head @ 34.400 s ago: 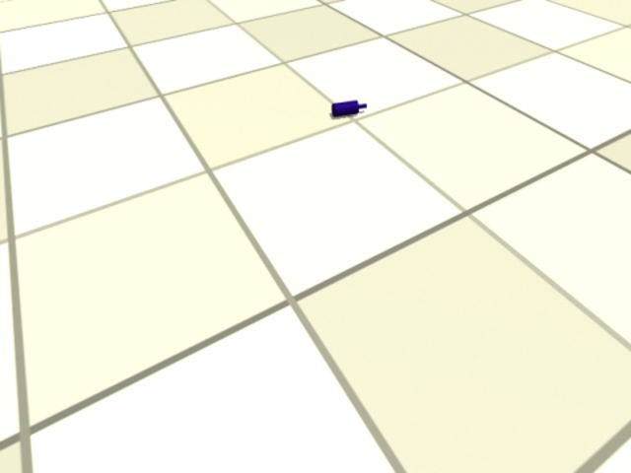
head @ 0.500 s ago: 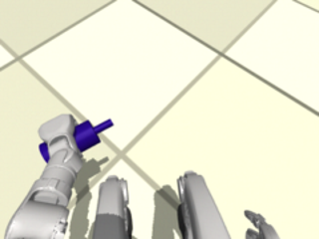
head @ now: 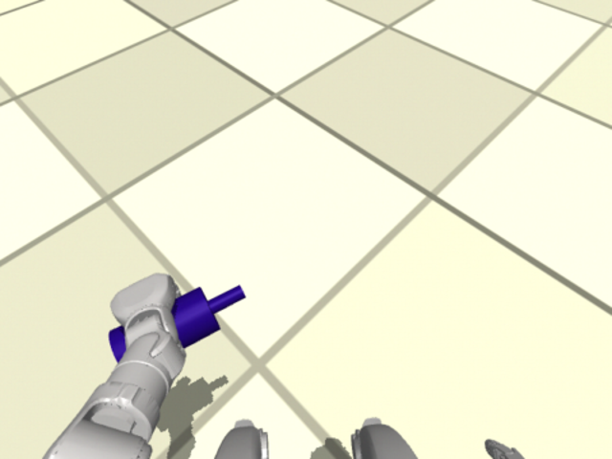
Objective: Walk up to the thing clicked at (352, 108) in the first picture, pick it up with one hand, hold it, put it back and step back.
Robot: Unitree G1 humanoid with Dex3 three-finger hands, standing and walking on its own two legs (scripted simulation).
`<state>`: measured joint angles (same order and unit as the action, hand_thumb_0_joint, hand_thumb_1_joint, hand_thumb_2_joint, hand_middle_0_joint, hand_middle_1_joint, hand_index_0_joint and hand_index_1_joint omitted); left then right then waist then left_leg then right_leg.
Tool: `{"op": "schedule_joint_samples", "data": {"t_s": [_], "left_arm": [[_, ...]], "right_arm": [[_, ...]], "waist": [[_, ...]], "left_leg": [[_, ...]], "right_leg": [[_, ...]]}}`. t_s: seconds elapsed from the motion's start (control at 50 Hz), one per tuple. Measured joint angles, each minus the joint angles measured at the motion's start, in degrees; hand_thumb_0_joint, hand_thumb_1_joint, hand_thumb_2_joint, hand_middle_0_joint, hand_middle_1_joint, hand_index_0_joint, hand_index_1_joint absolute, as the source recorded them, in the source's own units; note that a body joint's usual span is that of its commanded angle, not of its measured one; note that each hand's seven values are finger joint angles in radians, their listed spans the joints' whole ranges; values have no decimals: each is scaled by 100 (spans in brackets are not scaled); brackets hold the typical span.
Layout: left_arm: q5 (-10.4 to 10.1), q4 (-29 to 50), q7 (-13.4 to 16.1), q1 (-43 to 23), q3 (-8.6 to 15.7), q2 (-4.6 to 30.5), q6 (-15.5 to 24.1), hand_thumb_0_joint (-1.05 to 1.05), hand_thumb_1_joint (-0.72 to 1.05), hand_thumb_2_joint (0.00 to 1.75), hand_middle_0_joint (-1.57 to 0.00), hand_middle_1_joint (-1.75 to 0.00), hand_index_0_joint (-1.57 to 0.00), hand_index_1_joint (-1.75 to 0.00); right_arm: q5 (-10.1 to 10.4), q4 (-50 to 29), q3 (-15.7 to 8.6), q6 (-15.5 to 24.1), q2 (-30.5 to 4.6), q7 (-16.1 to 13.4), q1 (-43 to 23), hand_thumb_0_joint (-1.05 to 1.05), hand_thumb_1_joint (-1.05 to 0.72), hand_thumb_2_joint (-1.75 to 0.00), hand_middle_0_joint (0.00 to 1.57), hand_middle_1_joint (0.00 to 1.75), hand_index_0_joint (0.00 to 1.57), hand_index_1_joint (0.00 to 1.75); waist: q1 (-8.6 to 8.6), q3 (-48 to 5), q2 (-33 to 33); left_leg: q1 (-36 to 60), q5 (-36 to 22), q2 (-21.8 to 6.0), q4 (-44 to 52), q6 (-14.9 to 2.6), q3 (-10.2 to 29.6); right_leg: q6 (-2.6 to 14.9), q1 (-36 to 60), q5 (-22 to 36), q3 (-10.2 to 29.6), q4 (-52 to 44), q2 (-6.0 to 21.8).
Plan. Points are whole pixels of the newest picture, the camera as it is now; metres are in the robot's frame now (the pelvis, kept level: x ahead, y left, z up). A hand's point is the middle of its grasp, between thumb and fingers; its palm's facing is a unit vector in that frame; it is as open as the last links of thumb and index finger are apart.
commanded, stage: lift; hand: left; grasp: from above
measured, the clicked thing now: (184, 320) +0.36 +0.20 -0.13
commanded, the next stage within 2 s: hold in 0.26 s
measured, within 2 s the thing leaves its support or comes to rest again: neither
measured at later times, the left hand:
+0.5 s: hand (144, 303) +0.35 +0.22 -0.02, palm faces -0.40 -0.24 -0.89, open 10.2 cm
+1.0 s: hand (134, 301) +0.34 +0.23 +0.01, palm faces -0.38 -0.25 -0.89, open 10.2 cm
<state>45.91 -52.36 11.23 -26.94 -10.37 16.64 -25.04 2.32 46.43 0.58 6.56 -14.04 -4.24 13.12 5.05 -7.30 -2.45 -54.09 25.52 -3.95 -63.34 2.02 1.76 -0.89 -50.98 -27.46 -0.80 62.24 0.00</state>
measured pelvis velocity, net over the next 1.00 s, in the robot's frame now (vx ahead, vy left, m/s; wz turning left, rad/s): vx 0.03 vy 0.00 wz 0.00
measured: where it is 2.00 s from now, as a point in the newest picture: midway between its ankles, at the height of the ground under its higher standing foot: outside the picture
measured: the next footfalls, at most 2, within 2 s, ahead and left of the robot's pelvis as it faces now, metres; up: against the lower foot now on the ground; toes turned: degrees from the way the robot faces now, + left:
none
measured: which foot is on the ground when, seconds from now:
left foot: down 0.00-1.00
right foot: down 0.00-1.00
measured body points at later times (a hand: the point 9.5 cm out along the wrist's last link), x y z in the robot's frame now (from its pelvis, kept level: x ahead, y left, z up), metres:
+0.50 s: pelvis +0.03 +0.00 +0.06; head +0.07 +0.00 +0.51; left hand +0.36 +0.23 +0.03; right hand +0.11 -0.26 -0.07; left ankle +0.05 +0.14 -0.66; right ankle +0.03 -0.13 -0.66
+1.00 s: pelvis +0.03 +0.00 +0.07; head +0.05 -0.01 +0.52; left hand +0.35 +0.23 +0.06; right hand +0.14 -0.25 -0.05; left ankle +0.05 +0.14 -0.66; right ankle +0.03 -0.13 -0.66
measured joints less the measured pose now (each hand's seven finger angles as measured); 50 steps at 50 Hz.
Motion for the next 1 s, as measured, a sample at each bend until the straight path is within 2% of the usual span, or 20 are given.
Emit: {"op": "schedule_joint_samples", "data": {"t_s": [0.4,0.82,1.0], "left_arm": [[73,-172,82,224,-11,-183,49,-1,1,34,-76,-34,-78,-35],[98,82,-54,320,-171,-350,-217,-1,3,30,-76,-33,-77,-33],[90,283,-209,391,-234,-350,-316,-1,4,31,-75,-34,-76,-35]], "right_arm": [[-29,87,-83,-99,-41,195,218,1,-88,-89,20,30,20,30],[-16,-65,-82,-149,-78,432,-30,1,-88,-89,20,30,20,30],[-10,-84,-67,-158,-74,482,-76,1,-88,-89,20,30,20,30]], "waist": [[-91,260,55],[-294,419,32],[-347,448,5]], "left_leg": [[1999,-590,83,1912,-30,-195],[2877,-876,154,2672,-65,-285],[3066,-956,154,2847,-66,-283]], "right_leg": [[-35,1926,588,95,-1845,88],[-67,2752,855,153,-2538,156],[-65,2940,932,146,-2710,154]]}}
